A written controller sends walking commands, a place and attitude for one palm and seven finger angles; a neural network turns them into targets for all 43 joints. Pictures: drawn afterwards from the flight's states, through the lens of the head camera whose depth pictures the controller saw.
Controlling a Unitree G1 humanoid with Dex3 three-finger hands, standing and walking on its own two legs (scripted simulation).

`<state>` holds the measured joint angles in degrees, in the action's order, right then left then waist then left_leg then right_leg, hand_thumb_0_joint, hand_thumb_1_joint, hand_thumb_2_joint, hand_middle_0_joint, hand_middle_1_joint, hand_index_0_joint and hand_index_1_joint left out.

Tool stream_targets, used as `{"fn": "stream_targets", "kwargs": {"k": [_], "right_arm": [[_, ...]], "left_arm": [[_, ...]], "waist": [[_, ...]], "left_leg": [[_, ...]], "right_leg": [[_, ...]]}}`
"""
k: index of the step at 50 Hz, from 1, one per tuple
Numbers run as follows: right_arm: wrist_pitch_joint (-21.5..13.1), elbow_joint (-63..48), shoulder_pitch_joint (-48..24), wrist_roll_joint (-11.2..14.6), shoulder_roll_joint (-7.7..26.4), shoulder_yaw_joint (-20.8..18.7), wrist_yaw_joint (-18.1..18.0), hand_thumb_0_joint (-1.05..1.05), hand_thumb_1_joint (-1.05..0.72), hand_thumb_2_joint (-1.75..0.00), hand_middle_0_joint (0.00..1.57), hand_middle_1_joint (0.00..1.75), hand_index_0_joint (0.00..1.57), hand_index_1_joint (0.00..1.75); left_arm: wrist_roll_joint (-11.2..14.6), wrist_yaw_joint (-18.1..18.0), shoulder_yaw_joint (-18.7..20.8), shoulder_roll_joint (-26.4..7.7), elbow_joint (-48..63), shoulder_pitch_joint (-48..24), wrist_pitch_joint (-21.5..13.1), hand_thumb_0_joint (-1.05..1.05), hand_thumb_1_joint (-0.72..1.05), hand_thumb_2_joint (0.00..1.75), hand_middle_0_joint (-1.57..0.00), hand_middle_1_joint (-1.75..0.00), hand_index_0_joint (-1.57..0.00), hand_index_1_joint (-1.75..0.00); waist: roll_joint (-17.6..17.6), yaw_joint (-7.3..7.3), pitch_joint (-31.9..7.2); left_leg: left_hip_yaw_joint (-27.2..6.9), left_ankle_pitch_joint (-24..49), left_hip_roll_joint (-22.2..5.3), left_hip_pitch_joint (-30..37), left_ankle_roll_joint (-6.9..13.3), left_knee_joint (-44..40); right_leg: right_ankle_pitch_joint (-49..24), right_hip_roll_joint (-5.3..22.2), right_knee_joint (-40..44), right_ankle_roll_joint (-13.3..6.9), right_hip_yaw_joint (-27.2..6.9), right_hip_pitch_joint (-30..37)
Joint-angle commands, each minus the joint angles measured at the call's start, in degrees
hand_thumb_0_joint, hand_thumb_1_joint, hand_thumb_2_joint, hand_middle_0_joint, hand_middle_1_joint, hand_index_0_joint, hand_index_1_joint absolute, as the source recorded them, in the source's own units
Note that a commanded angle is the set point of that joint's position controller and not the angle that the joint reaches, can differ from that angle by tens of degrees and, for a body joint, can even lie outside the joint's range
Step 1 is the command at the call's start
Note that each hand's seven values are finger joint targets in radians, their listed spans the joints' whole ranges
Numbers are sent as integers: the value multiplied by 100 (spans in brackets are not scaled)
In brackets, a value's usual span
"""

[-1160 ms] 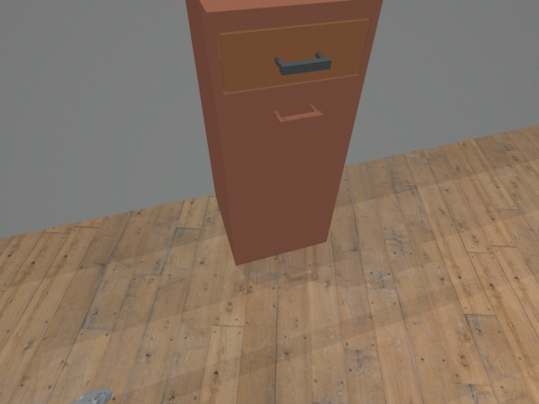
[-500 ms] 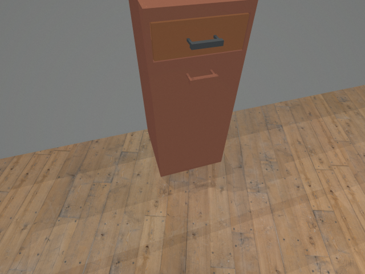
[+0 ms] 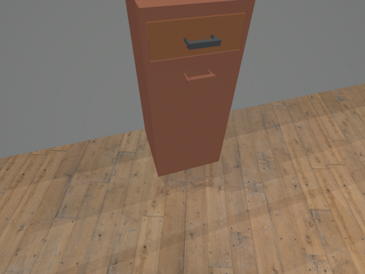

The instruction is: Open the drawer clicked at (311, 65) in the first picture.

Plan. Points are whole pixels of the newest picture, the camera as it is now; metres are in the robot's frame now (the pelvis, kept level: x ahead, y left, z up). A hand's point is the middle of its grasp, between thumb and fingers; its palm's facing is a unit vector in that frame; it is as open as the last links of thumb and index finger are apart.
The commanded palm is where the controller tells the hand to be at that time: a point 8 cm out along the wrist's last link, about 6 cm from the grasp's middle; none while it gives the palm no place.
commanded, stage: look at it before walking up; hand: left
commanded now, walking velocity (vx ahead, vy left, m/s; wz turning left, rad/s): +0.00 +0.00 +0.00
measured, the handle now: (201, 41) +0.88 -0.02 +0.11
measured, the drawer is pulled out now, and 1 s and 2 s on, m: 0.00 0.00 0.00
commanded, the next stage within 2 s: walk to a spot facing it in 0.28 s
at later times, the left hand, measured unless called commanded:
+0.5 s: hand out of the picture +0.08 +0.24 -0.16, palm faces -0.02 -0.94 -0.33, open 7.3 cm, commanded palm none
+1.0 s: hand out of the picture +0.06 +0.14 -0.16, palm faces -0.19 -0.94 -0.27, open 7.3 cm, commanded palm none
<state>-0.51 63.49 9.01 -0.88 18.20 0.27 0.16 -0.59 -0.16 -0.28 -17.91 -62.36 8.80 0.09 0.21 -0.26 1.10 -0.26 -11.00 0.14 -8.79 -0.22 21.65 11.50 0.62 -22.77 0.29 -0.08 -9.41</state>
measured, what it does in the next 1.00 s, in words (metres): lifts its left foot, turning right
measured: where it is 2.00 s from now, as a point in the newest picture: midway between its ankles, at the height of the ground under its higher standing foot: outside the picture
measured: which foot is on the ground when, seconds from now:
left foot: down 0.00-0.80, up 0.82-1.00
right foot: down 0.00-1.00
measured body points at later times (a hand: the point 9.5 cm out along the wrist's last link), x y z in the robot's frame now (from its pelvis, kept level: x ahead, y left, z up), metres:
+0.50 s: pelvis +0.01 +0.00 +0.00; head +0.01 +0.00 +0.45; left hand +0.09 +0.29 -0.13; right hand +0.09 -0.29 -0.13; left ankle +0.01 +0.12 -0.74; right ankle +0.01 -0.12 -0.74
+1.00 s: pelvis -0.02 -0.04 -0.01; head +0.01 -0.08 +0.44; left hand +0.07 +0.19 -0.14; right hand -0.01 -0.31 -0.17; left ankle +0.00 +0.12 -0.66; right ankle -0.01 -0.11 -0.75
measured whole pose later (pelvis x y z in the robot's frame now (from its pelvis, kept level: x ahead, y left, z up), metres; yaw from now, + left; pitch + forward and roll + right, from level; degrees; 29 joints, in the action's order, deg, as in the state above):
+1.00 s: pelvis -0.02 -0.04 -0.01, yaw -17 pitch +0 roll +3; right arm 3.4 55.7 8.8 -1.2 13.7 -3.6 -0.7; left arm -0.5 -0.2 3.0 -10.0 -54.4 16.4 2.0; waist -1.0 1.7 4.6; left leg 0.3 -19.5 -2.6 -27.5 -3.2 64.9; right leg 12.6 -3.6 -29.4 -5.4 -1.4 -16.2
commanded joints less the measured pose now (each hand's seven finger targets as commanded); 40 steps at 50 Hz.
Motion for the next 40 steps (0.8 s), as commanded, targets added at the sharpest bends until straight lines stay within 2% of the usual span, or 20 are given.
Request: {"fn": "stream_targets", "kwargs": {"k": [1, 6, 20, 21, 23, 24, 27, 29, 31, 33, 34, 35, 36, 37, 38, 39, 40], "right_arm": [[-146, -323, -260, 22, 1134, -208, -105, 0, -90, -90, 20, 30, 20, 30], [-154, -329, -281, 28, 1153, -207, -112, 0, -90, -90, 20, 30, 20, 30], [-154, -336, -374, 26, 1205, -209, -131, 0, -90, -90, 20, 30, 20, 30], [-142, -334, -328, 20, 1124, -215, -144, 0, -90, -90, 20, 30, 20, 30], [-66, -322, -39, 11, 620, -146, -172, 0, -90, -90, 20, 30, 20, 30], [-25, -345, 38, 17, 566, -159, -187, 0, -90, -90, 20, 30, 20, 30], [54, -557, 129, 11, 680, -273, -226, 0, -90, -90, 20, 30, 20, 30], [89, -706, 90, -1, 741, -349, -239, 0, -90, -90, 20, 30, 20, 30], [102, -848, 13, -11, 805, -426, -243, 0, -90, -90, 20, 30, 20, 30], [72, -953, -2, -13, 833, -484, -232, 0, -90, -90, 20, 30, 20, 30], [58, -1013, -55, -23, 804, -489, -233, 0, -90, -90, 20, 30, 20, 30], [50, -1093, -184, -27, 766, -507, -233, 0, -90, -90, 20, 30, 20, 30], [53, -1149, -341, -49, 746, -522, -229, 0, -90, -90, 20, 30, 20, 30], [69, -1205, -416, -55, 740, -539, -222, 0, -90, -90, 20, 30, 20, 30], [93, -1221, -461, -44, 712, -554, -212, 0, -90, -90, 20, 30, 20, 30], [140, -1235, -336, -7, 523, -540, -194, 0, -90, -90, 20, 30, 20, 30], [163, -1408, -136, 9, -1, -445, -163, 0, -90, -90, 20, 30, 20, 30]], "left_arm": [[-16, -50, 219, -1168, 358, -194, -142, 0, 90, 90, -20, -30, -20, -30], [-14, -52, 221, -1180, 358, -215, -152, 0, 90, 90, -20, -30, -20, -30], [-15, -56, 233, -1238, 359, -228, -153, 0, 90, 90, -20, -30, -20, -30], [-15, -55, 239, -1170, 378, -215, -123, 0, 90, 90, -20, -30, -20, -30], [-8, -80, 197, -712, 371, 10, 0, 0, 90, 90, -20, -30, -20, -30], [-13, -84, 200, -676, 400, 85, 50, 0, 90, 90, -20, -30, -20, -30], [-35, -56, 288, -709, 596, 158, 143, 0, 90, 90, -20, -30, -20, -30], [-48, -26, 327, -674, 746, 179, 197, 0, 90, 90, -20, -30, -20, -30], [-51, 18, 365, -559, 860, 242, 240, 0, 90, 90, -20, -30, -20, -30], [-54, 49, 396, -378, 989, 295, 289, 0, 90, 90, -20, -30, -20, -30], [-53, 64, 426, -318, 1039, 298, 311, 0, 90, 90, -20, -30, -20, -30], [-45, 75, 447, -284, 1070, 396, 322, 0, 90, 90, -20, -30, -20, -30], [-48, 97, 472, -228, 1073, 533, 314, 0, 90, 90, -20, -30, -20, -30], [-62, 117, 484, -214, 1051, 747, 285, 0, 90, 90, -20, -30, -20, -30], [-70, 123, 512, -198, 964, 1070, 253, 0, 90, 90, -20, -30, -20, -30], [-112, 99, 582, -439, 910, 1311, 181, 0, 90, 90, -20, -30, -20, -30], [-177, -2, 685, -1056, 972, 1326, 85, 0, 90, 90, -20, -30, -20, -30]], "waist": [[-73, 49, -133], [-3, 39, -261], [-26, 34, -271], [2, 29, -279], [-7, 5, -283], [-3, 5, -255], [-74, -14, -241], [-198, -4, -121], [-553, 29, -19], [-1078, 48, 6], [-1145, 65, 54], [-1144, 137, 65], [-1142, 240, 85], [-945, 330, -23], [-705, 487, -117], [277, 566, -152], [2319, 456, -16]], "left_leg": [[-579, 406, -642, -16, 161, -448], [-571, 639, -662, 104, 159, -432], [-479, 945, -698, 317, 142, -437], [-392, 1028, -723, 381, 128, -330], [-197, 1192, -746, 384, 52, -87], [-106, 1195, -770, 377, 34, 8], [-48, 1041, -913, 367, 88, 183], [-105, 789, -1076, 287, 179, 168], [-294, 553, -1407, 116, 376, -13], [-554, 939, -1978, -10, 821, -334], [-550, 1141, -2139, -142, 985, -376], [-417, 1255, -2199, -241, 1015, -286], [-169, 1334, -2153, -371, 913, -72], [54, 1253, -2009, -453, 745, 317], [330, 898, -1830, -642, 510, 881], [763, 23, -1289, -1079, 97, 2089], [932, -2232, -289, -2439, -298, 3648]], "right_leg": [[-218, 575, 499, -166, -606, -33], [-499, 582, 469, -165, -576, 73], [-959, 592, 480, -174, -592, 141], [-1149, 582, 394, -178, -630, 61], [-1521, 565, 130, -133, -664, -79], [-1627, 539, -3, -126, -694, -173], [-1574, 406, -405, -138, -741, -529], [-1306, 243, -737, -112, -712, -846], [-667, 42, -1322, -55, -525, -1115], [1263, -93, -2488, 51, -139, -1353], [1687, 12, -2852, 70, -112, -1342], [1750, 168, -2886, 49, -178, -1283], [1645, 254, -2635, 24, -129, -1080], [1341, 221, -2199, 16, -1, -780], [659, 193, -1515, 27, 84, -324], [-322, 456, -389, -43, -406, 116], [-1655, 1777, 527, -456, -2777, 318]]}}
